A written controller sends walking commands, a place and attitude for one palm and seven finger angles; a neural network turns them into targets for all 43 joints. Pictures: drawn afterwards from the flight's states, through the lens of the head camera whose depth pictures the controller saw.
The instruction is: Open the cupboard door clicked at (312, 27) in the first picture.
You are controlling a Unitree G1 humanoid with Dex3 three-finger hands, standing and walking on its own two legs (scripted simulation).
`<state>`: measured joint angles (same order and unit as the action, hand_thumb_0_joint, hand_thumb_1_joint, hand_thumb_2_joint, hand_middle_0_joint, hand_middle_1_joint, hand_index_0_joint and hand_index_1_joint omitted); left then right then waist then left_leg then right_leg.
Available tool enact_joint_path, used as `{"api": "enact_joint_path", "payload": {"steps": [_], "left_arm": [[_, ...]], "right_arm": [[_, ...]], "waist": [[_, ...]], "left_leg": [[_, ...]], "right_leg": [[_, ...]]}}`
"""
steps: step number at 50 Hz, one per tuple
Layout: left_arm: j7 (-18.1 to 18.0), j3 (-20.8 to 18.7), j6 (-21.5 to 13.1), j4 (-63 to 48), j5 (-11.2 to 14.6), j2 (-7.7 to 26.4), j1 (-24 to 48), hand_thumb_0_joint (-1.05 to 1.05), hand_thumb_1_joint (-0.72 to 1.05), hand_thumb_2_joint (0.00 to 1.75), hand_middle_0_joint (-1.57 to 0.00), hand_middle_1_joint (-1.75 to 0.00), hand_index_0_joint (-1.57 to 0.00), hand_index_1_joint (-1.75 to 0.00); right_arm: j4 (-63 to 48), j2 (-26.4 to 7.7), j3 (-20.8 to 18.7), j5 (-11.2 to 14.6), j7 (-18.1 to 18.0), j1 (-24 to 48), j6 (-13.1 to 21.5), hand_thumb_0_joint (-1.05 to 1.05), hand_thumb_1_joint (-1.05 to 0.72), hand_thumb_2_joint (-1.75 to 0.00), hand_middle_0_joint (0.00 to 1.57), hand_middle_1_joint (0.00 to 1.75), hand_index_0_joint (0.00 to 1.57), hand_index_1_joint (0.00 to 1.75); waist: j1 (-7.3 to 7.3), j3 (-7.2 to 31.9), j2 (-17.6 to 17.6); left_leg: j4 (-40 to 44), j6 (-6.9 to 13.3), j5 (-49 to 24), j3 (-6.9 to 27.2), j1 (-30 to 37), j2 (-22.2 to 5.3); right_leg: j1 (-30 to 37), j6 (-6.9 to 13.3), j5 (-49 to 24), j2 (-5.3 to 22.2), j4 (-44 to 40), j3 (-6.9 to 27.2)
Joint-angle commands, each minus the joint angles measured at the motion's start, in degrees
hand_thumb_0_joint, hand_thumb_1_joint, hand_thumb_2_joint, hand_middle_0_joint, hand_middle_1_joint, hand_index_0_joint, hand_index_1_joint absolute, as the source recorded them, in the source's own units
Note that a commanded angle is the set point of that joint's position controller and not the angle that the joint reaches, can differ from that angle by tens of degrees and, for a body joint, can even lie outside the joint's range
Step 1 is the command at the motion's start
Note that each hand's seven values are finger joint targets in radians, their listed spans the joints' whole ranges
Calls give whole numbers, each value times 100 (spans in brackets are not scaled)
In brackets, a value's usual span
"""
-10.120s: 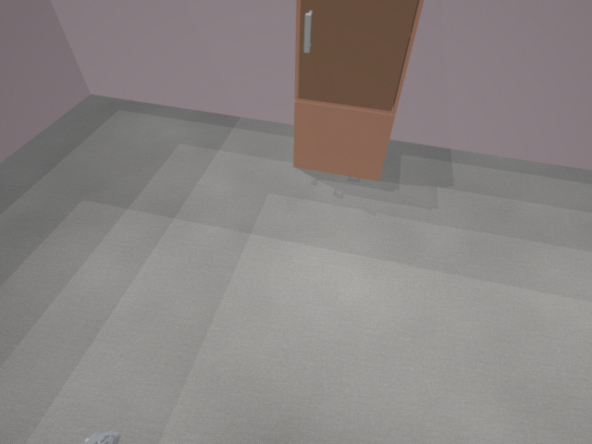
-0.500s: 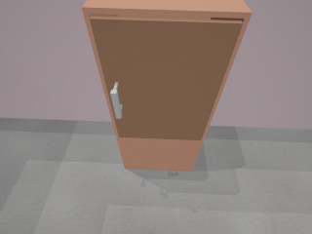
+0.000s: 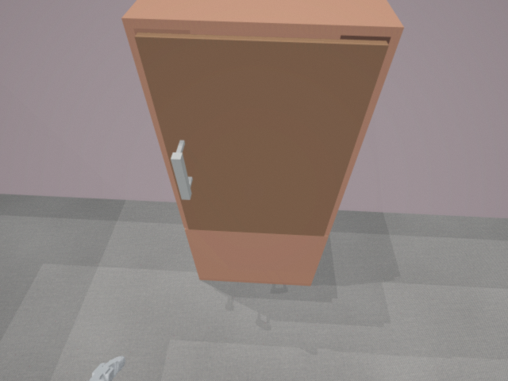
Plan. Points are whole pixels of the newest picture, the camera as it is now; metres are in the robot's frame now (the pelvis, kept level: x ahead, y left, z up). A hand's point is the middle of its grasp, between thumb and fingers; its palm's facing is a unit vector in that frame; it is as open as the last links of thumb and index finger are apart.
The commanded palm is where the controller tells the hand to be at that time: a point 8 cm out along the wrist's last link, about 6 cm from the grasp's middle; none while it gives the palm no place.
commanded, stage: raise the hand with hooked fingers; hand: left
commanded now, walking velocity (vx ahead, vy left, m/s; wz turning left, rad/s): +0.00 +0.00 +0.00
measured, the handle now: (183, 170) +0.56 +0.20 -0.04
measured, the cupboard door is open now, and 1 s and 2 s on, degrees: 0 0 0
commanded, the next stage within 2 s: none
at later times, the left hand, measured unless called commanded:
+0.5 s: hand (117, 369) +0.15 +0.22 -0.06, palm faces +0.01 -1.00 -0.03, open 9.5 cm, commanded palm +0.13 +0.28 -0.06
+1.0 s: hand (89, 342) +0.18 +0.28 -0.05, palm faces +0.01 -1.00 -0.03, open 12.5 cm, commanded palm +0.16 +0.33 -0.04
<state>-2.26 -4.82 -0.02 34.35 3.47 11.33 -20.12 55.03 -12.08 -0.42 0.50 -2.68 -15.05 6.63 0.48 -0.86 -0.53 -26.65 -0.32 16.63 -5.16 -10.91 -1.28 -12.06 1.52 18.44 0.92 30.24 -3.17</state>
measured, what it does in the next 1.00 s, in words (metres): lowers itself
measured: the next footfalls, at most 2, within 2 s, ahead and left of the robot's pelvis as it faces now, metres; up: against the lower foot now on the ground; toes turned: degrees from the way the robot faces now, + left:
none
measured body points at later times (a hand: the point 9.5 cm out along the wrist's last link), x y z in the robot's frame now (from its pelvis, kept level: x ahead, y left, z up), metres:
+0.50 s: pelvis -0.07 -0.02 -0.11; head -0.01 +0.00 +0.34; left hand +0.14 +0.28 -0.06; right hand +0.13 -0.25 -0.17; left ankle -0.03 +0.12 -0.74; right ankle -0.04 -0.10 -0.74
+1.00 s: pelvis -0.07 +0.04 -0.09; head +0.00 +0.06 +0.36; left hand +0.17 +0.33 -0.05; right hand +0.10 -0.22 -0.15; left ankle -0.03 +0.12 -0.74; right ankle -0.04 -0.10 -0.74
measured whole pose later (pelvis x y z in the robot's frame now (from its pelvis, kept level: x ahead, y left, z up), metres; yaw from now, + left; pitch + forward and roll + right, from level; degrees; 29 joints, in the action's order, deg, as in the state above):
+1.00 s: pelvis -0.07 +0.04 -0.09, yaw +1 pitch +15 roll -4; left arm 24.4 -18.9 -22.8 12.5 18.8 18.3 -10.8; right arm 31.8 -15.4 0.4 1.3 -3.3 -14.8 13.9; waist -0.8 7.6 0.1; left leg -67.2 2.5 28.5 -0.6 -54.2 -1.7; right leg -50.7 -0.6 27.9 1.5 63.4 -4.8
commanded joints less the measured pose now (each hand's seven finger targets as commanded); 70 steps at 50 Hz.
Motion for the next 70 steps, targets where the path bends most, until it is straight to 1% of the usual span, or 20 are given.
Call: {"api": "enact_joint_path", "payload": {"steps": [1, 2, 3, 5, 8, 10, 13, 15, 19, 22, 24, 27, 29, 32, 37, 42, 56, 59, 64, 70], "left_arm": [[45, -604, -946, -2741, 580, 293, 97, 0, 78, 85, -21, -37, -21, -37], [286, -915, -1310, -2295, 644, 443, -329, 0, 76, 84, -21, -39, -21, -39], [584, -983, -1740, -1790, 761, 241, -839, 0, 74, 83, -21, -40, -21, -40], [1322, -1022, -2672, -1546, 976, 110, -1184, 0, 69, 81, -22, -43, -22, -43], [2405, -1454, -3955, -1743, 1312, 690, -356, 0, 62, 78, -22, -48, -22, -48], [3106, -1812, -4250, -1836, 1648, 1174, 169, 0, 57, 76, -22, -51, -22, -51], [3418, -1998, -3891, -2437, 2107, 1514, 989, 0, 50, 73, -23, -55, -23, -55], [3405, -2019, -3620, -3030, 2236, 1714, 1388, 0, 46, 71, -23, -58, -23, -58], [3172, -1711, -3217, -3675, 1992, 1740, 2010, 0, 36, 67, -24, -64, -24, -64], [3046, -1648, -2866, -3516, 1805, 1692, 1754, 0, 29, 64, -24, -69, -24, -69], [3009, -1826, -2633, -3170, 1827, 1747, 1513, 0, 25, 62, -25, -72, -25, -72], [2903, -1885, -2448, -3086, 1796, 1678, 1275, 0, 18, 59, -25, -76, -25, -76], [2829, -1994, -2388, -2820, 1830, 1683, 1155, 0, 13, 57, -25, -80, -25, -80], [2725, -1949, -2532, -3088, 1794, 1619, 1049, 0, 6, 54, -26, -84, -26, -84], [2641, -1899, -2701, -3106, 1752, 1601, 1122, 0, -6, 49, -27, -92, -27, -92], [2619, -1859, -2763, -3432, 1688, 1679, 1242, 0, -17, 44, -28, -99, -28, -99], [2789, -1979, -2361, -3203, 1688, 1939, 1874, 0, -50, 30, -30, -120, -30, -120], [2843, -2041, -2318, -3230, 1705, 2055, 2091, 0, -50, 30, -30, -120, -30, -120], [2997, -2216, -2226, -2770, 1760, 2235, 2303, 0, -50, 30, -30, -120, -30, -120], [3168, -2394, -2216, -2640, 1809, 2502, 2629, 0, -50, 30, -30, -120, -30, -120]], "right_arm": [[-1496, -910, -554, 41, -87, 420, 1041, 0, -90, -90, 20, 30, 20, 30], [-1578, -966, -622, -26, -73, 412, 1006, 0, -90, -90, 20, 30, 20, 30], [-1727, -950, -623, -61, -55, 478, 997, 0, -90, -90, 20, 30, 20, 30], [-2057, -927, -611, -47, 78, 641, 1086, 0, -90, -90, 20, 30, 20, 30], [-2430, -936, -614, 14, 165, 836, 1250, 0, -90, -90, 20, 30, 20, 30], [-2726, -1012, -598, 96, 181, 794, 1311, 0, -90, -90, 20, 30, 20, 30], [-3219, -1004, -523, 193, 26, 787, 1272, 0, -90, -90, 20, 30, 20, 30], [-3364, -1010, -459, 220, -109, 705, 1230, 0, -90, -90, 20, 30, 20, 30], [-3178, -1000, -335, 192, -295, 457, 1193, 0, -90, -90, 20, 30, 20, 30], [-3005, -1008, -284, 175, -325, 421, 1223, 0, -90, -90, 20, 30, 20, 30], [-2952, -987, -270, 171, -324, 442, 1216, 0, -90, -90, 20, 30, 20, 30], [-2930, -952, -255, 165, -247, 440, 1197, 0, -90, -90, 20, 30, 20, 30], [-2938, -941, -265, 141, -220, 480, 1179, 0, -90, -90, 20, 30, 20, 30], [-2991, -958, -276, 132, -141, 413, 1188, 0, -90, -90, 20, 30, 20, 30], [-3010, -1057, -295, 126, -105, 276, 1156, 0, -90, -90, 20, 30, 20, 30], [-3062, -1145, -294, 110, -105, 146, 1139, 0, -90, -90, 20, 30, 20, 30], [-3198, -1245, -217, 124, -116, 72, 913, 0, -90, -90, 20, 30, 20, 30], [-3197, -1251, -196, 119, -122, 49, 909, 0, -90, -90, 20, 30, 20, 30], [-3184, -1271, -172, 120, -138, 32, 843, 0, -90, -90, 20, 30, 20, 30], [-3166, -1290, -163, 138, -158, -19, 803, 0, -90, -90, 20, 30, 20, 30]], "waist": [[-256, 239, 97], [-200, 303, -633], [-102, 294, -1231], [209, 848, -1112], [240, 1509, -491], [221, 1940, -371], [154, 2181, -161], [30, 2075, -237], [-244, 2021, 224], [-195, 1971, 580], [-122, 1963, 339], [-27, 2095, 492], [12, 1998, 153], [65, 2187, 367], [-16, 2050, 288], [-26, 2275, 639], [-94, 2220, 815], [-98, 2300, 963], [-117, 2156, 754], [-95, 2433, 827]], "left_leg": [[-627, 79, -3293, 651, 75, -171], [-961, 86, -2459, 512, -566, -15], [-1260, 79, -1926, 501, -1277, 70], [-1881, 8, -1493, 377, -2076, 236], [-2873, -38, -574, 331, -3240, 336], [-3494, -20, -138, 295, -3948, 327], [-3781, 97, 825, 236, -4473, 272], [-3999, 185, 926, 320, -4494, 174], [-3941, 282, 700, 468, -4153, 44], [-3653, 273, 553, 587, -3882, 40], [-3587, 254, 390, 660, -3926, 30], [-3329, 222, 281, 680, -3742, 58], [-3249, 212, 296, 722, -3799, 51], [-3047, 200, 293, 730, -3579, 77], [-2851, 186, 517, 789, -3433, 77], [-2725, 135, 200, 904, -2989, 40], [-2581, -21, -92, 1084, -2579, 0], [-2597, -58, -380, 1127, -2431, -7], [-2634, -15, -274, 1052, -2632, 17], [-2648, 13, -471, 987, -2507, 21]], "right_leg": [[-1250, -35, -1546, -20, 99, -288], [-1362, -75, -2043, -25, 271, -308], [-1559, -118, -2129, -28, 668, -324], [-1749, -94, -2236, 1, 1511, -147], [-2372, -102, -1220, 86, 2260, 454], [-2350, -150, -629, 232, 2425, 1106], [-2531, -177, 1687, 230, 1999, 1480], [-2642, -246, 2036, 231, 1796, 1714], [-3002, -195, 1788, 56, 1892, 1417], [-3133, -86, 1434, -49, 2019, 989], [-3007, -85, 1179, -91, 2077, 878], [-2942, -77, 943, -90, 2144, 615], [-2978, -66, 1006, -137, 2179, 500], [-3010, -53, 917, -136, 2289, 298], [-3295, -29, 956, -180, 2384, 66], [-3424, 23, 525, -204, 2579, -102], [-3511, 43, 302, -273, 2532, -216], [-3519, 65, 186, -290, 2555, -228], [-3445, 62, 180, -307, 2469, -206], [-3288, 66, 60, -300, 2414, -155]]}}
